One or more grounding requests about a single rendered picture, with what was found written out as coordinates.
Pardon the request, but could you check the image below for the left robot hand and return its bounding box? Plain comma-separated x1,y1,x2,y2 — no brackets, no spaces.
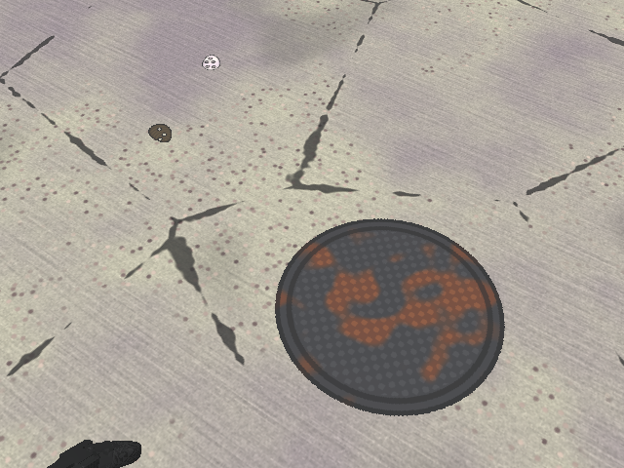
47,440,141,468

